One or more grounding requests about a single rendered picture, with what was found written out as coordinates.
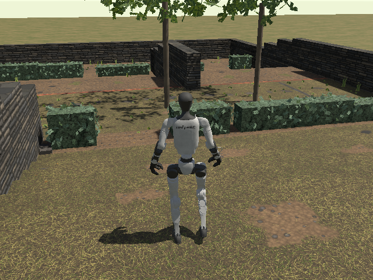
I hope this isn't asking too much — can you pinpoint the right robot forearm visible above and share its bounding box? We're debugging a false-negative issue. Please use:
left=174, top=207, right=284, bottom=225
left=209, top=140, right=220, bottom=159

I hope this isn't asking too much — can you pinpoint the right robot upper arm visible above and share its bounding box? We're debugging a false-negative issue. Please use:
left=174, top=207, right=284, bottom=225
left=198, top=117, right=215, bottom=149

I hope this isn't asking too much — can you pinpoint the left robot upper arm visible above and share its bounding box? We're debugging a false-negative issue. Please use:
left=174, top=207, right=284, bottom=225
left=157, top=118, right=174, bottom=150

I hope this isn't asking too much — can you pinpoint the robot left hand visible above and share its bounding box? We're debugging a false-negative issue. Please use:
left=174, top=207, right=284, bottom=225
left=150, top=162, right=163, bottom=175

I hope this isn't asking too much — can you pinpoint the left robot shin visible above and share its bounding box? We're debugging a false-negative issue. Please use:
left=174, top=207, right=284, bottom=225
left=170, top=199, right=180, bottom=236

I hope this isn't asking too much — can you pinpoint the robot right hand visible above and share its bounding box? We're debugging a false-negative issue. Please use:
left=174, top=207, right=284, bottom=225
left=208, top=157, right=221, bottom=167

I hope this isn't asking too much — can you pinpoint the left robot forearm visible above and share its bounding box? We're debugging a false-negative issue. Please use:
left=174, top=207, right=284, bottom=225
left=151, top=141, right=163, bottom=164

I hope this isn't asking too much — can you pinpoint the robot head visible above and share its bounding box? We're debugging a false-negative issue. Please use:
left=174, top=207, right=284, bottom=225
left=176, top=92, right=196, bottom=120

